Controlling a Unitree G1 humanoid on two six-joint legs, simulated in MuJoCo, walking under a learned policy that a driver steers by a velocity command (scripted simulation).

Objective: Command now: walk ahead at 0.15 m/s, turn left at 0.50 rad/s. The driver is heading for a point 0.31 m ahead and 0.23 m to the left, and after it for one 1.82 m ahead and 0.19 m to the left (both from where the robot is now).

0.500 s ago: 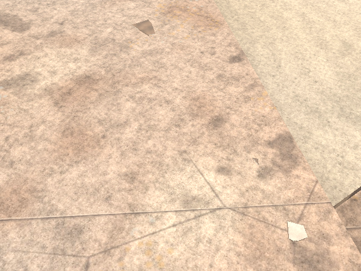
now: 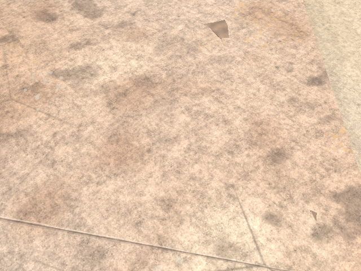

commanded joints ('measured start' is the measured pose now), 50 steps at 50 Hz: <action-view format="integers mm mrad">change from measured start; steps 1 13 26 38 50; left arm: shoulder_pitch -88 -109 -117 -131 -39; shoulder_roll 169 145 135 156 262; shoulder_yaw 33 28 28 28 67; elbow -76 -143 -142 -204 -219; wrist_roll -11 -41 -27 -13 -44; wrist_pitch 5 47 59 54 79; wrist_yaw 24 -2 14 20 -1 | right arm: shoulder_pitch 36 58 -31 55 -15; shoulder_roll -25 -192 -180 -155 -118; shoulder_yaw -2 -47 -43 -47 -20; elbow -61 -175 -229 -227 -328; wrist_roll -5 -19 -16 -6 6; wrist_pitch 4 -15 21 53 62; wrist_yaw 21 26 -21 -7 35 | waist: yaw -28 -49 -25 -41 15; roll -121 69 121 -167 -229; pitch -115 -282 -186 -83 -126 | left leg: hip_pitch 145 666 388 -19 256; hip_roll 7 215 56 -142 -81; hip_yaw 18 -414 -411 -110 75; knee -120 -527 -602 327 -289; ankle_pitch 113 584 23 -208 -126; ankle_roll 1 358 230 -49 -15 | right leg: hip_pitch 8 -502 -257 8 90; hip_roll -271 -14 31 -251 -311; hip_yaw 45 266 280 394 217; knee -93 969 421 -23 63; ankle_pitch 515 -443 -178 193 309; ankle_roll -154 84 112 -133 -128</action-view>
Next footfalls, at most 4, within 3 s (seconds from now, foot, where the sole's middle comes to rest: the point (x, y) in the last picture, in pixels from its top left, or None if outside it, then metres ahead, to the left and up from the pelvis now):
0.18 left None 0.16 0.13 -0.78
0.64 right None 0.19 -0.09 -0.78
1.06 left None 0.05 0.15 -0.78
1.50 right None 0.27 0.04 -0.78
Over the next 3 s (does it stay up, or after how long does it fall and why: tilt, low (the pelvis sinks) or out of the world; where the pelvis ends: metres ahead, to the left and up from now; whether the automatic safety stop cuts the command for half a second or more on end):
stays up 0.39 0.36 0.00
